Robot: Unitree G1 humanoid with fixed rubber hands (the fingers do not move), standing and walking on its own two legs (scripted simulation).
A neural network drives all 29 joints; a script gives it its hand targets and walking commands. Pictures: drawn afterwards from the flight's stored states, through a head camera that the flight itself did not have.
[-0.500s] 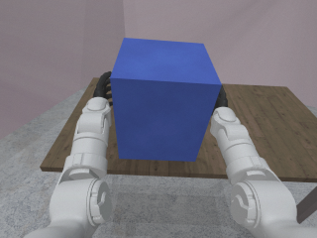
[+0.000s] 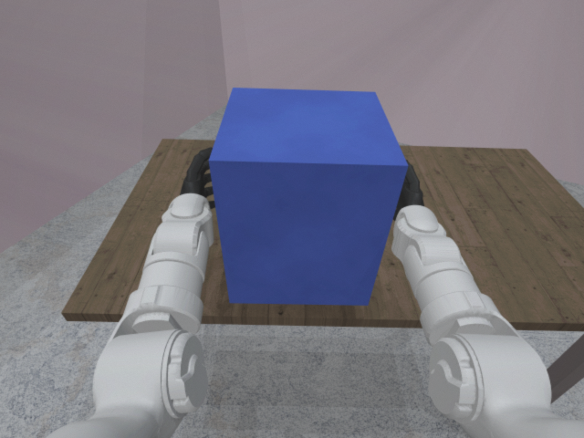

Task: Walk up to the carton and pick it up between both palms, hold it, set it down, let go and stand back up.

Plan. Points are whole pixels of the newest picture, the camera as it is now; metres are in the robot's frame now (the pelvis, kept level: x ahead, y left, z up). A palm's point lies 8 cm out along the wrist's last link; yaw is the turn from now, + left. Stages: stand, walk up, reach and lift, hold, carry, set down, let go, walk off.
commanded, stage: set down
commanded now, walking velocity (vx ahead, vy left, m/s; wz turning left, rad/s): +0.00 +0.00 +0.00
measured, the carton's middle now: (301, 198) +0.44 +0.01 +0.15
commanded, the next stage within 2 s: none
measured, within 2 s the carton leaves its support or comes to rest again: rests again in 1.30 s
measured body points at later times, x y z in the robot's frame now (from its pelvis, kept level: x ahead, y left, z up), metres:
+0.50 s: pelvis +0.01 +0.00 +0.00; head -0.01 +0.04 +0.45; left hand +0.43 +0.18 +0.13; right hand +0.42 -0.12 +0.13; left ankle +0.00 +0.08 -0.75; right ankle +0.00 -0.10 -0.75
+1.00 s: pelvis +0.00 +0.00 +0.00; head -0.01 +0.03 +0.45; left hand +0.41 +0.19 +0.11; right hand +0.41 -0.12 +0.11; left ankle +0.00 +0.08 -0.75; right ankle +0.00 -0.10 -0.75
